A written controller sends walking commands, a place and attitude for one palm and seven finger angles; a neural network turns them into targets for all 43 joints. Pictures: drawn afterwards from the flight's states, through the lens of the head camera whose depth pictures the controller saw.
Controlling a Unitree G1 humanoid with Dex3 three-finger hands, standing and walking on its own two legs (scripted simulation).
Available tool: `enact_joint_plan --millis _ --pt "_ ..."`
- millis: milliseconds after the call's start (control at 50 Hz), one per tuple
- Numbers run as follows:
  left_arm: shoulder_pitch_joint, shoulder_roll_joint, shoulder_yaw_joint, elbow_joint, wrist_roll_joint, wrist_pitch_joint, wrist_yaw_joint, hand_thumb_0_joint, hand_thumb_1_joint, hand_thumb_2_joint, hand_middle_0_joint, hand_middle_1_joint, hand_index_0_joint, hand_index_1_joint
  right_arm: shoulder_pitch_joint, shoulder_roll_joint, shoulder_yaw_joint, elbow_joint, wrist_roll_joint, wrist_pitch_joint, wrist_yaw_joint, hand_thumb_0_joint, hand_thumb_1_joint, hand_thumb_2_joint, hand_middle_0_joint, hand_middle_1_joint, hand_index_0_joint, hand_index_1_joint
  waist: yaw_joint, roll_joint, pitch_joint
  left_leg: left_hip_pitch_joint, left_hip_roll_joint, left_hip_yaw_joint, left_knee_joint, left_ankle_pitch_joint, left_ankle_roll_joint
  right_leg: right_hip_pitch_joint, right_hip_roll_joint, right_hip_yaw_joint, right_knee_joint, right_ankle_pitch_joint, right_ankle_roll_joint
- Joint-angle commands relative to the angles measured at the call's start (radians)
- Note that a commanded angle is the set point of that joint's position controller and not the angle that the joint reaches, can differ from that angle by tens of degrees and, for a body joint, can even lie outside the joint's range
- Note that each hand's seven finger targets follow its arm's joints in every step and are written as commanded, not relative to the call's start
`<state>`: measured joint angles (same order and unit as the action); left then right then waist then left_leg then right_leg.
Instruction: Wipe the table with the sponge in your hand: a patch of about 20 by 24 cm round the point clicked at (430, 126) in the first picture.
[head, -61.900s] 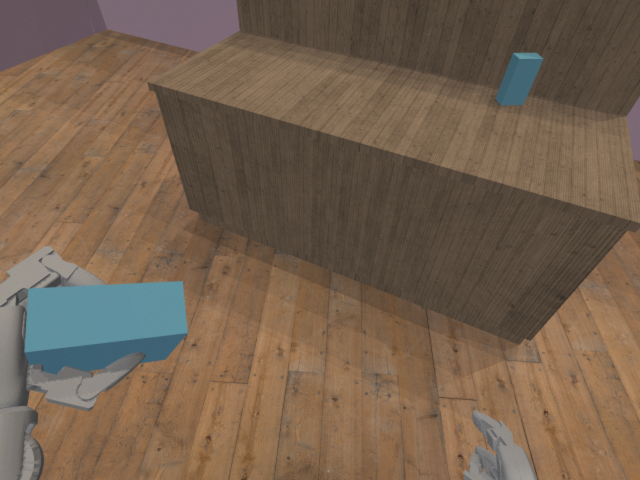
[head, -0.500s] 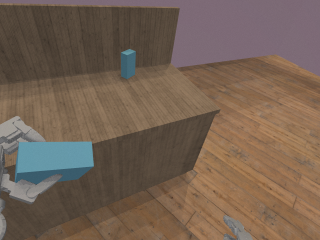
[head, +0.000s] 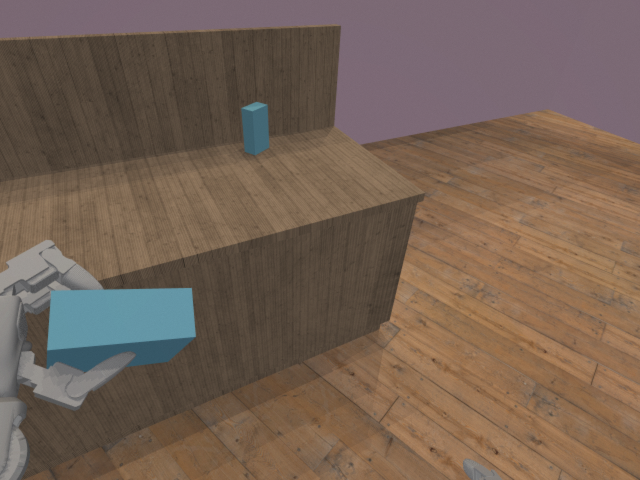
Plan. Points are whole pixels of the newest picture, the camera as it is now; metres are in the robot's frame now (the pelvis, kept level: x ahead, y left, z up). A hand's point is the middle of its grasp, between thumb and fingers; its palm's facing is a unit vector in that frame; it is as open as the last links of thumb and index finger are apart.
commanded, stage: stop stepping back and stand still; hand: left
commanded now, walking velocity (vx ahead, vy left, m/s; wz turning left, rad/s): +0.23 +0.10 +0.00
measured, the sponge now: (139, 330) +0.23 +0.20 +0.16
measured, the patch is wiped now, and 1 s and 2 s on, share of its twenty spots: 1.00 1.00 1.00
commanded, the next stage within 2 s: stand and wait in 0.74 s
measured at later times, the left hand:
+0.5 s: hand (56, 398) +0.14 +0.23 +0.18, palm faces +0.45 -0.82 -0.36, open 9.4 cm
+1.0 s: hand (37, 422) +0.13 +0.24 +0.17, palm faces +0.43 -0.87 -0.26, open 9.4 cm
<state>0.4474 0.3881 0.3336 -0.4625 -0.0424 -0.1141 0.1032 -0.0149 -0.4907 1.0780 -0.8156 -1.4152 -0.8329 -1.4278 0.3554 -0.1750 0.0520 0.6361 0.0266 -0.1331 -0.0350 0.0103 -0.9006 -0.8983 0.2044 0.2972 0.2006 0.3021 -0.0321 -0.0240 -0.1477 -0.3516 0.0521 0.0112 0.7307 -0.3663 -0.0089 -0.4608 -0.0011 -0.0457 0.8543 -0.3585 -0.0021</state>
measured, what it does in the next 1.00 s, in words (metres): steps on the spot: right foot, then left foot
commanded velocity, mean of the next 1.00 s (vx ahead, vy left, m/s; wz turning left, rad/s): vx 0.07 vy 0.04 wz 0.00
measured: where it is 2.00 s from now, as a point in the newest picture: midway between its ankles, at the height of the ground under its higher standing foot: outside the picture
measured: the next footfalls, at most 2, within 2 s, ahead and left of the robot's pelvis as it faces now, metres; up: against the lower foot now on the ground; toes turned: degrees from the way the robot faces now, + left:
right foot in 0.02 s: +0.03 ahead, -0.12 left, +0.00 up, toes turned +3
left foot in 0.28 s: -0.03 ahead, +0.10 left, +0.00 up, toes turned +4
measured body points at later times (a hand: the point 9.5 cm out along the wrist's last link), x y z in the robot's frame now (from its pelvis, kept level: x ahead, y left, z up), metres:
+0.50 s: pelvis -0.06 -0.03 +0.00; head -0.12 -0.03 +0.45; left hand +0.11 +0.27 +0.20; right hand +0.09 -0.27 -0.07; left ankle -0.07 +0.10 -0.71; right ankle +0.00 -0.13 -0.72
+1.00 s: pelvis -0.07 -0.01 +0.01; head -0.10 +0.02 +0.46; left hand +0.10 +0.28 +0.18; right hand +0.11 -0.23 -0.05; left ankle -0.07 +0.10 -0.71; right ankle -0.01 -0.12 -0.71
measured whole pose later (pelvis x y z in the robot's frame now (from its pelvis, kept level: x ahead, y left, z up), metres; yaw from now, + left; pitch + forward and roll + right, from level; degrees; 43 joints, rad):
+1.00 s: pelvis -0.07 -0.01 +0.01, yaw +4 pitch -1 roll -2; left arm 0.45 0.32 0.27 -0.46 -0.04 -0.11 0.13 -0.01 -0.49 1.08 -0.81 -1.42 -0.83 -1.43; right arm 0.21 -0.20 0.02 0.65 0.01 -0.10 -0.05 0.01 -0.90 -0.90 0.21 0.30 0.20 0.30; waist -0.01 -0.03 -0.06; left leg -0.30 0.02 -0.02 0.65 -0.34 0.02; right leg -0.31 0.03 -0.05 0.54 -0.21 -0.01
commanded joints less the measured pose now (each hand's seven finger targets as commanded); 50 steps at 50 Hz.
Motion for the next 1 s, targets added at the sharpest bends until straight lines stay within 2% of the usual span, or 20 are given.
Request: enact_joint_plan --millis 0,20,60,120,220,260,280,340,440,460,480,500,560,620,660,700,800,860,920,980 --pt "-0.172 0.149 0.078 -0.081 0.012 -0.041 0.010 0.000 0.100 1.300 -1.200 -1.600 -1.200 -1.600 -0.228 -0.185 -0.079 -0.157 -0.002 -0.033 -0.023 0.000 -0.900 -0.900 0.200 0.300 0.200 0.300 0.056 -0.176 0.087 -0.346 -0.056 0.058 0.342 -0.245 0.074 0.299 -0.077 0.088 -0.427 0.059 -0.067" --pt "-0.185 0.190 0.101 -0.115 0.007 -0.047 0.005 0.000 0.100 1.300 -1.200 -1.600 -1.200 -1.600 -0.240 -0.176 -0.088 -0.177 0.007 -0.029 -0.022 0.000 -0.900 -0.900 0.200 0.300 0.200 0.300 0.037 -0.366 0.052 -0.357 -0.091 0.020 0.656 -0.178 0.057 0.192 -0.258 0.422 -0.578 0.023 -0.133" --pt "-0.267 0.198 0.104 -0.257 -0.002 -0.086 -0.012 0.000 0.100 1.300 -1.200 -1.600 -1.200 -1.600 -0.214 -0.178 -0.090 -0.143 0.008 -0.042 -0.009 0.000 -0.900 -0.900 0.200 0.300 0.200 0.300 0.008 -0.205 0.035 -0.310 -0.028 -0.113 0.727 -0.010 0.048 0.028 -0.320 0.551 -0.682 -0.231 -0.169" --pt "-0.158 0.203 0.114 -0.352 -0.012 -0.099 -0.012 0.000 0.100 1.300 -1.200 -1.600 -1.200 -1.600 -0.215 -0.149 -0.081 -0.132 0.010 -0.022 0.010 0.000 -0.900 -0.900 0.200 0.300 0.200 0.300 -0.010 0.000 0.070 -0.146 0.046 -0.090 0.511 0.021 0.077 -0.183 -0.317 0.372 -0.614 -0.292 -0.177" --pt "-0.061 0.183 0.125 -0.316 -0.016 -0.075 0.042 0.000 0.100 1.300 -1.200 -1.600 -1.200 -1.600 -0.202 -0.136 -0.062 -0.153 -0.004 -0.046 -0.036 0.000 -0.900 -0.900 0.200 0.300 0.200 0.300 0.004 0.014 -0.033 0.134 -0.043 0.076 -0.180 -0.123 0.099 -0.079 -0.163 0.127 -0.406 -0.337 -0.090" --pt "-0.111 0.163 0.123 -0.287 -0.017 -0.073 0.055 0.000 0.100 1.300 -1.200 -1.600 -1.200 -1.600 -0.204 -0.188 -0.078 -0.175 -0.005 -0.053 -0.047 0.000 -0.900 -0.900 0.200 0.300 0.200 0.300 0.009 0.351 0.002 0.083 0.133 -0.268 -0.433 -0.337 0.187 -0.071 0.023 -0.033 0.008 -0.176 -0.001" --pt "-0.136 0.170 0.126 -0.253 -0.012 -0.068 0.063 0.000 0.100 1.300 -1.200 -1.600 -1.200 -1.600 -0.197 -0.179 -0.086 -0.185 0.004 -0.064 -0.048 0.000 -0.900 -0.900 0.200 0.300 0.200 0.300 -0.007 0.396 0.051 0.098 0.247 -0.409 -0.514 -0.240 0.250 -0.198 0.044 -0.032 0.256 -0.171 0.020" --pt "-0.109 0.154 0.112 -0.140 0.004 -0.059 0.049 0.000 0.100 1.300 -1.200 -1.600 -1.200 -1.600 -0.164 -0.169 -0.090 -0.131 0.014 -0.066 -0.019 0.000 -0.900 -0.900 0.200 0.300 0.200 0.300 0.007 0.170 0.129 0.028 0.213 -0.282 -0.410 0.018 0.232 -0.215 -0.046 0.080 0.268 -0.068 0.001" --pt "-0.095 0.106 0.054 -0.123 -0.004 -0.045 0.032 0.000 0.100 1.300 -1.200 -1.600 -1.200 -1.600 -0.237 -0.193 -0.085 -0.166 -0.006 -0.056 -0.036 0.000 -0.900 -0.900 0.200 0.300 0.200 0.300 0.066 0.020 0.140 -0.229 0.085 -0.116 -0.169 -0.209 0.124 0.339 0.000 0.001 -0.373 0.043 0.002" --pt "-0.096 0.118 0.049 -0.138 0.007 -0.046 0.028 0.000 0.100 1.300 -1.200 -1.600 -1.200 -1.600 -0.234 -0.187 -0.093 -0.162 -0.010 -0.047 -0.035 0.000 -0.900 -0.900 0.200 0.300 0.200 0.300 0.062 -0.184 0.123 -0.289 -0.027 -0.002 0.140 -0.187 0.088 0.375 -0.092 0.151 -0.501 0.012 -0.047" --pt "-0.111 0.143 0.054 -0.164 0.008 -0.044 0.021 0.000 0.100 1.300 -1.200 -1.600 -1.200 -1.600 -0.264 -0.186 -0.106 -0.177 -0.006 -0.038 -0.029 0.000 -0.900 -0.900 0.200 0.300 0.200 0.300 0.044 -0.350 0.082 -0.340 -0.092 -0.019 0.435 -0.178 0.063 0.296 -0.315 0.547 -0.665 -0.129 -0.104" --pt "-0.212 0.152 0.057 -0.253 -0.013 -0.063 0.013 0.000 0.100 1.300 -1.200 -1.600 -1.200 -1.600 -0.290 -0.178 -0.101 -0.178 -0.005 -0.038 -0.027 0.000 -0.900 -0.900 0.200 0.300 0.200 0.300 0.028 -0.258 0.109 -0.333 -0.056 -0.082 0.553 -0.064 0.045 0.204 -0.351 0.595 -0.706 -0.127 -0.133" --pt "-0.173 0.201 0.114 -0.355 -0.010 -0.097 0.023 0.000 0.100 1.300 -1.200 -1.600 -1.200 -1.600 -0.219 -0.172 -0.111 -0.146 -0.008 -0.030 -0.013 0.000 -0.900 -0.900 0.200 0.300 0.200 0.300 0.005 -0.045 0.039 -0.167 0.020 -0.093 0.412 -0.010 0.052 0.068 -0.329 0.447 -0.649 -0.223 -0.180" --pt "-0.076 0.185 0.109 -0.377 -0.008 -0.082 0.047 0.000 0.100 1.300 -1.200 -1.600 -1.200 -1.600 -0.247 -0.127 -0.084 -0.160 -0.015 -0.014 -0.032 0.000 -0.900 -0.900 0.200 0.300 0.200 0.300 0.006 -0.042 0.039 0.136 0.014 -0.015 0.036 -0.026 0.071 -0.108 -0.247 0.223 -0.582 -0.287 -0.129" --pt "-0.072 0.163 0.098 -0.350 -0.008 -0.079 0.069 0.000 0.100 1.300 -1.200 -1.600 -1.200 -1.600 -0.236 -0.147 -0.083 -0.167 -0.025 -0.022 -0.056 0.000 -0.900 -0.900 0.200 0.300 0.200 0.300 0.002 0.100 0.033 0.206 -0.020 -0.002 -0.217 -0.065 0.075 -0.066 -0.147 0.154 -0.446 -0.294 -0.087" --pt "-0.110 0.137 0.087 -0.321 -0.006 -0.078 0.086 0.000 0.100 1.300 -1.200 -1.600 -1.200 -1.600 -0.237 -0.180 -0.081 -0.176 -0.022 -0.032 -0.062 0.000 -0.900 -0.900 0.200 0.300 0.200 0.300 0.012 0.375 0.088 0.094 0.214 -0.395 -0.502 -0.331 0.171 -0.058 0.027 0.014 -0.106 -0.132 0.002" --pt "-0.099 0.105 0.067 -0.141 0.003 -0.052 0.064 0.000 0.100 1.300 -1.200 -1.600 -1.200 -1.600 -0.238 -0.161 -0.076 -0.152 -0.004 -0.050 -0.042 0.000 -0.900 -0.900 0.200 0.300 0.200 0.300 0.040 0.090 0.094 -0.042 0.081 -0.136 -0.260 0.070 0.091 0.261 0.000 0.040 -0.421 0.161 0.018" --pt "-0.131 0.097 0.028 -0.179 0.000 -0.062 0.040 0.000 0.100 1.300 -1.200 -1.600 -1.200 -1.600 -0.270 -0.154 -0.087 -0.170 -0.012 -0.037 -0.021 0.000 -0.900 -0.900 0.200 0.300 0.200 0.300 0.011 -0.154 0.085 -0.056 -0.036 -0.048 0.001 -0.021 0.038 0.182 -0.222 0.346 -0.608 0.015 -0.083" --pt "-0.107 0.129 0.057 -0.236 0.001 -0.063 0.053 0.000 0.100 1.300 -1.200 -1.600 -1.200 -1.600 -0.259 -0.148 -0.088 -0.158 -0.019 -0.028 -0.022 0.000 -0.900 -0.900 0.200 0.300 0.200 0.300 0.008 -0.084 0.070 0.072 -0.009 -0.052 -0.094 0.047 0.049 0.095 -0.220 0.309 -0.601 -0.082 -0.103" --pt "-0.100 0.182 0.112 -0.350 0.000 -0.088 0.071 0.000 0.100 1.300 -1.200 -1.600 -1.200 -1.600 -0.287 -0.171 -0.083 -0.180 -0.033 -0.028 -0.039 0.000 -0.900 -0.900 0.200 0.300 0.200 0.300 0.023 0.196 0.045 0.110 0.055 -0.170 -0.352 0.070 0.074 0.131 -0.063 0.131 -0.387 0.070 -0.037"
